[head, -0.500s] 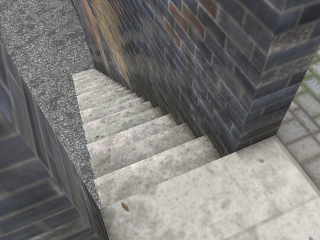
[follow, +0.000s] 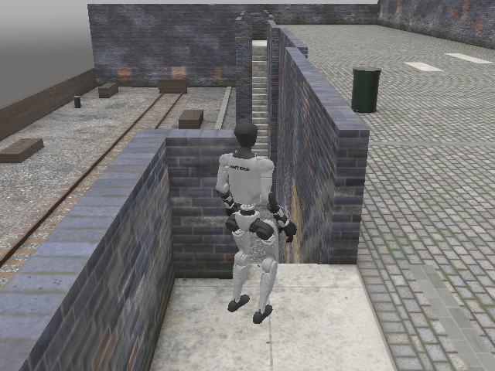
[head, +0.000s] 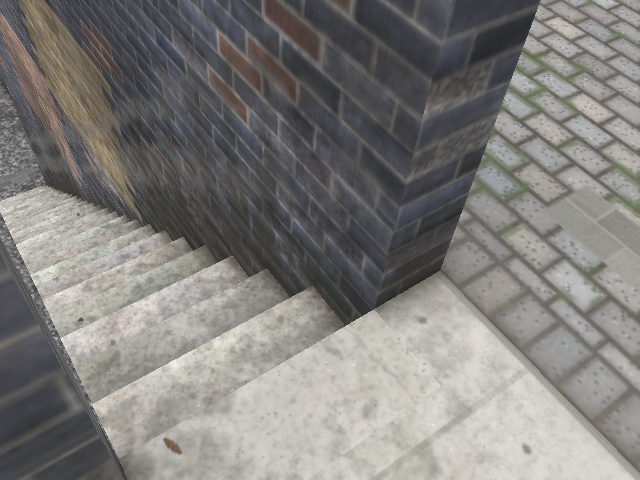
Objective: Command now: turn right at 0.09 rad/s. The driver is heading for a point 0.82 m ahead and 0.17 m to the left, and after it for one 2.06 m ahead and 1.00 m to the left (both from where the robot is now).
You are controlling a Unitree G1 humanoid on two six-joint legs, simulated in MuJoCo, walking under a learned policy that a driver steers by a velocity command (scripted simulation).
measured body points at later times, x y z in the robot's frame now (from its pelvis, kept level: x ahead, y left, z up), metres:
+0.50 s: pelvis +0.02 -0.04 +0.00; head +0.02 -0.05 +0.45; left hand +0.07 +0.20 -0.14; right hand +0.03 -0.27 -0.16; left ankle +0.01 +0.11 -0.74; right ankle -0.02 -0.11 -0.74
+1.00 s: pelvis +0.04 -0.05 +0.00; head +0.04 -0.05 +0.45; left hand +0.02 +0.17 -0.16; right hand +0.00 -0.25 -0.17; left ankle +0.01 +0.11 -0.74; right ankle -0.02 -0.11 -0.74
